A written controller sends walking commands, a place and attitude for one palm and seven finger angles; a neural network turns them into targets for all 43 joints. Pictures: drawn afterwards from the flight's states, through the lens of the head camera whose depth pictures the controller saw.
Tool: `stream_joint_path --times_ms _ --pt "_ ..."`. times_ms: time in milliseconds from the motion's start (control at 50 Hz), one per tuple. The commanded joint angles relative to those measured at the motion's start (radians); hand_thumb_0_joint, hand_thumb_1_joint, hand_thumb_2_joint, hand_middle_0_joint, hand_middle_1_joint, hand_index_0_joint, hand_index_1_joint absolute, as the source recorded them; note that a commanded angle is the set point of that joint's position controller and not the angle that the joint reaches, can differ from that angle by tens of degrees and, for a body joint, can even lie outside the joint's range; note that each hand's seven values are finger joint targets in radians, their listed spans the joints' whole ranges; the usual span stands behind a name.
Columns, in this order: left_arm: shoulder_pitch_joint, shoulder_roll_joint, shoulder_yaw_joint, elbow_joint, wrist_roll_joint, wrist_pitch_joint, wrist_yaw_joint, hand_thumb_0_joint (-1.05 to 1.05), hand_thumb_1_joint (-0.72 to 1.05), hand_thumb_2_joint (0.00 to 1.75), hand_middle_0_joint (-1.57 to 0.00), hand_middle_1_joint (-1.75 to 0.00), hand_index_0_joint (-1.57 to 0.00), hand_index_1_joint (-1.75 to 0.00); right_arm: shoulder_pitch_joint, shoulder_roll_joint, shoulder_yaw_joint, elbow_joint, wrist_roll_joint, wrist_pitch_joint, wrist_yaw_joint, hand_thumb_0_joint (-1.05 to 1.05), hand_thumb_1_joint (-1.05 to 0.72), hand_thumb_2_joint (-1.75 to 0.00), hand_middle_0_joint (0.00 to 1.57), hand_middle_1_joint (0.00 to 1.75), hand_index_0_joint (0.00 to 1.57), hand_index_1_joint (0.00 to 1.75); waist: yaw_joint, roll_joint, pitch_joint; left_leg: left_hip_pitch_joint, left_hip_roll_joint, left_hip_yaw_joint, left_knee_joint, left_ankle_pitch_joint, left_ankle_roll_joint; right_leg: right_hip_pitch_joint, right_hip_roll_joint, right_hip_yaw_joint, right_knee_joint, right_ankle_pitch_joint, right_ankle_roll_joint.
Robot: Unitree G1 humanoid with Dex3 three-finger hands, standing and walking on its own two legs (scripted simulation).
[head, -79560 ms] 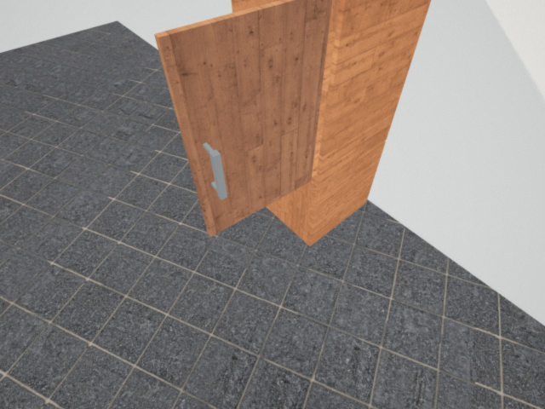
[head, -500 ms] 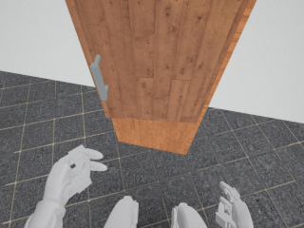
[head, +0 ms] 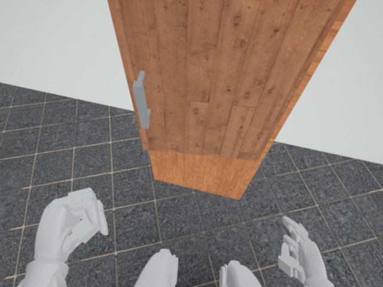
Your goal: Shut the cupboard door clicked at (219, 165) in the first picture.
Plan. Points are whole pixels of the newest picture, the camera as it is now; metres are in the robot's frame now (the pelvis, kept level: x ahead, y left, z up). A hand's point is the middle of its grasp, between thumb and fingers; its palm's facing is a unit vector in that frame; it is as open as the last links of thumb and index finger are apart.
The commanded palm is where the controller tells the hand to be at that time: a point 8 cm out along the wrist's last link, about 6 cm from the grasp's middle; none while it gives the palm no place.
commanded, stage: raise the hand and make a fist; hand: left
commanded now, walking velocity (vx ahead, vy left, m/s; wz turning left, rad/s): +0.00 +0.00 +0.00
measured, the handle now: (143, 101) +0.52 +0.17 +0.04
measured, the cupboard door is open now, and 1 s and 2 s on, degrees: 8 8 8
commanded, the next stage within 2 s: bring the fist close to the handle in 0.60 s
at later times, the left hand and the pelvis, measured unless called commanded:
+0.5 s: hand (108, 226) +0.22 +0.17 +0.03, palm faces -0.02 -1.00 -0.01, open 3.1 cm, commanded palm +0.20 +0.23 +0.04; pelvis +0.00 -0.01 +0.00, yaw +0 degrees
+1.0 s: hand (127, 199) +0.27 +0.15 +0.04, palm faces -0.06 -1.00 -0.01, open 3.1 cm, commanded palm +0.26 +0.21 +0.04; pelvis +0.00 -0.01 -0.01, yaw +0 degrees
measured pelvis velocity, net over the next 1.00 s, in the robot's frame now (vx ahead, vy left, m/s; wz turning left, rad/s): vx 0.00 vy -0.01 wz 0.00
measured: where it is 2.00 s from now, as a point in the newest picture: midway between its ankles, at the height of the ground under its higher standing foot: outside the picture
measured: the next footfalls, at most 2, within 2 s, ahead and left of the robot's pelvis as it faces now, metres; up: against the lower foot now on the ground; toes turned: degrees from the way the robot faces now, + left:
none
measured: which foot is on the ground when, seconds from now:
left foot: down 0.00-1.00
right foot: down 0.00-1.00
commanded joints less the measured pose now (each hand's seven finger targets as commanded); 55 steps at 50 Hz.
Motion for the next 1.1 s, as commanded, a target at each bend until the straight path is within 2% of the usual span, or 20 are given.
stream_joint_path --times_ms 0,120,160,240,300,380,420,480,540,620,700,740,800,840,860,920,940,960,1020,1080 --pt "-0.047 0.084 -0.003 -0.089 0.017 0.009 -0.055 0.0 0.9 0.9 -1.3 -1.5 -1.3 -1.5 0.014 -0.169 -0.065 -0.154 0.013 -0.043 -0.016 0.0 -0.9 -0.9 0.2 0.3 0.2 0.3 -0.042 -0.027 -0.133 0.186 0.009 -0.121 -0.255 0.086 -0.048 0.059 0.034 0.035 -0.172 0.096 -0.014" --pt "-0.109 0.183 0.136 -0.254 -0.031 -0.082 -0.025 0.0 0.9 0.9 -1.3 -1.5 -1.3 -1.5 0.005 -0.151 -0.056 -0.155 -0.003 -0.059 -0.022 0.0 -0.9 -0.9 0.2 0.3 0.2 0.3 0.017 0.1 -0.277 0.272 0.005 -0.115 -0.237 0.205 -0.063 0.09 0.04 0.042 -0.127 0.161 -0.03" --pt "-0.076 0.141 0.105 -0.234 -0.033 -0.1 -0.018 0.0 0.9 0.9 -1.3 -1.5 -1.3 -1.5 0.003 -0.144 -0.054 -0.144 -0.005 -0.061 -0.014 0.0 -0.9 -0.9 0.2 0.3 0.2 0.3 0.009 0.114 -0.264 0.284 0.006 -0.11 -0.233 0.228 -0.066 0.076 0.037 0.039 -0.127 0.174 -0.028" --pt "0.0 0.077 0.034 -0.104 -0.018 -0.047 -0.046 0.0 0.9 0.9 -1.3 -1.5 -1.3 -1.5 0.006 -0.156 -0.059 -0.14 0.005 -0.05 -0.003 0.0 -0.9 -0.9 0.2 0.3 0.2 0.3 -0.019 0.042 -0.197 0.214 0.007 -0.107 -0.234 0.169 -0.055 0.073 0.037 0.036 -0.149 0.145 -0.019" --pt "-0.013 0.088 0.029 -0.06 -0.024 0.007 -0.08 0.0 0.9 0.9 -1.3 -1.5 -1.3 -1.5 0.012 -0.167 -0.064 -0.15 0.018 -0.045 -0.01 0.0 -0.9 -0.9 0.2 0.3 0.2 0.3 -0.03 -0.027 -0.165 0.16 0.0 -0.093 -0.229 0.112 -0.043 0.1 0.032 0.06 -0.191 0.096 -0.012" --pt "-0.08 0.151 0.1 -0.162 -0.041 -0.02 -0.066 0.0 0.9 0.9 -1.3 -1.5 -1.3 -1.5 0.007 -0.159 -0.064 -0.16 0.013 -0.052 -0.023 0.0 -0.9 -0.9 0.2 0.3 0.2 0.3 -0.008 -0.015 -0.233 0.167 -0.004 -0.074 -0.2 0.165 -0.038 0.146 0.028 0.085 -0.182 0.122 -0.015" --pt "-0.1 0.181 0.136 -0.219 -0.048 -0.066 -0.037 0.0 0.9 0.9 -1.3 -1.5 -1.3 -1.5 0.006 -0.15 -0.061 -0.151 0.004 -0.059 -0.024 0.0 -0.9 -0.9 0.2 0.3 0.2 0.3 0.005 0.037 -0.257 0.175 -0.004 -0.074 -0.188 0.194 -0.041 0.144 0.033 0.086 -0.16 0.142 -0.022" --pt "-0.059 0.132 0.107 -0.187 -0.045 -0.114 -0.015 0.0 0.9 0.9 -1.3 -1.5 -1.3 -1.5 0.004 -0.141 -0.059 -0.132 -0.003 -0.062 -0.015 0.0 -0.9 -0.9 0.2 0.3 0.2 0.3 0.0 0.042 -0.243 0.18 -0.002 -0.071 -0.179 0.21 -0.046 0.121 0.031 0.08 -0.145 0.163 -0.021" --pt "-0.015 0.093 0.059 -0.102 -0.029 -0.087 -0.035 0.0 0.9 0.9 -1.3 -1.5 -1.3 -1.5 0.006 -0.152 -0.062 -0.13 0.002 -0.052 -0.007 0.0 -0.9 -0.9 0.2 0.3 0.2 0.3 -0.017 0.031 -0.202 0.148 -0.002 -0.068 -0.176 0.181 -0.042 0.103 0.03 0.08 -0.154 0.142 -0.018" --pt "-0.009 0.109 0.047 -0.067 -0.023 -0.01 -0.075 0.0 0.9 0.9 -1.3 -1.5 -1.3 -1.5 0.011 -0.16 -0.065 -0.149 0.017 -0.035 -0.012 0.0 -0.9 -0.9 0.2 0.3 0.2 0.3 -0.021 -0.008 -0.181 0.123 -0.004 -0.066 -0.187 0.146 -0.034 0.133 0.028 0.103 -0.196 0.1 -0.014" --pt "-0.1 0.152 0.093 -0.216 -0.039 -0.035 -0.055 0.0 0.9 0.9 -1.3 -1.5 -1.3 -1.5 0.007 -0.152 -0.063 -0.157 0.011 -0.04 -0.021 0.0 -0.9 -0.9 0.2 0.3 0.2 0.3 -0.013 0.026 -0.262 0.187 -0.002 -0.065 -0.182 0.214 -0.035 0.157 0.028 0.091 -0.167 0.187 -0.014" --pt "-0.205 0.172 0.112 -0.227 -0.035 -0.07 -0.023 0.0 0.9 0.9 -1.3 -1.5 -1.3 -1.5 0.01 -0.15 -0.055 -0.136 -0.001 -0.046 -0.025 0.0 -0.9 -0.9 0.2 0.3 0.2 0.3 -0.026 0.035 -0.256 0.173 0.0 -0.071 -0.159 0.215 -0.035 0.124 0.031 0.09 -0.149 0.186 -0.016" --pt "-0.252 0.106 0.062 -0.123 -0.021 -0.103 -0.003 0.0 0.9 0.9 -1.3 -1.5 -1.3 -1.5 0.013 -0.152 -0.052 -0.107 -0.006 -0.054 -0.019 0.0 -0.9 -0.9 0.2 0.3 0.2 0.3 -0.049 0.031 -0.193 0.152 0.002 -0.079 -0.15 0.156 -0.04 0.048 0.034 0.079 -0.146 0.12 -0.016" --pt "-0.257 0.096 0.041 -0.062 -0.008 -0.087 -0.011 0.0 0.9 0.9 -1.3 -1.5 -1.3 -1.5 0.017 -0.163 -0.055 -0.1 -0.003 -0.053 -0.014 0.0 -0.9 -0.9 0.2 0.3 0.2 0.3 -0.046 0.044 -0.204 0.16 0.002 -0.084 -0.161 0.144 -0.04 0.035 0.033 0.072 -0.142 0.116 -0.017" --pt "-0.27 0.063 -0.009 -0.049 0.001 -0.067 -0.022 0.0 0.9 0.9 -1.3 -1.5 -1.3 -1.5 0.018 -0.167 -0.054 -0.106 0.0 -0.051 -0.011 0.0 -0.9 -0.9 0.2 0.3 0.2 0.3 -0.054 0.039 -0.214 0.171 0.002 -0.089 -0.173 0.131 -0.039 0.033 0.031 0.068 -0.146 0.114 -0.015" --pt "-0.307 0.094 -0.012 0.006 0.016 0.012 -0.043 0.0 0.9 0.9 -1.3 -1.5 -1.3 -1.5 0.038 -0.179 -0.055 -0.115 0.01 -0.038 -0.013 0.0 -0.9 -0.9 0.2 0.3 0.2 0.3 -0.047 0.021 -0.241 0.175 0.001 -0.087 -0.196 0.136 -0.032 0.083 0.029 0.079 -0.173 0.122 -0.015" --pt "-0.353 0.129 0.017 -0.004 0.02 0.029 -0.04 0.0 0.9 0.9 -1.3 -1.5 -1.3 -1.5 0.036 -0.18 -0.055 -0.113 0.014 -0.032 -0.013 0.0 -0.9 -0.9 0.2 0.3 0.2 0.3 -0.04 0.025 -0.27 0.188 0.002 -0.085 -0.201 0.148 -0.033 0.1 0.025 0.082 -0.174 0.135 -0.014" --pt "-0.385 0.121 0.007 -0.02 0.026 0.043 -0.034 0.0 0.9 0.9 -1.3 -1.5 -1.3 -1.5 0.033 -0.175 -0.054 -0.117 0.015 -0.028 -0.013 0.0 -0.9 -0.9 0.2 0.3 0.2 0.3 -0.039 0.032 -0.28 0.207 0.0 -0.08 -0.205 0.168 -0.032 0.111 0.024 0.083 -0.178 0.157 -0.013" --pt "-0.468 0.195 0.116 -0.039 0.014 0.034 0.018 0.0 0.9 0.9 -1.3 -1.5 -1.3 -1.5 0.032 -0.166 -0.052 -0.105 0.007 -0.017 -0.017 0.0 -0.9 -0.9 0.2 0.3 0.2 0.3 -0.016 0.02 -0.336 0.208 -0.001 -0.069 -0.198 0.226 -0.033 0.177 0.026 0.09 -0.172 0.21 -0.013" --pt "-0.523 0.157 0.121 0.022 0.009 -0.009 0.067 0.0 0.9 0.9 -1.3 -1.5 -1.3 -1.5 0.029 -0.148 -0.048 -0.08 0.002 -0.012 -0.009 0.0 -0.9 -0.9 0.2 0.3 0.2 0.3 -0.023 0.009 -0.313 0.205 -0.001 -0.059 -0.196 0.244 -0.038 0.183 0.023 0.091 -0.173 0.237 -0.009"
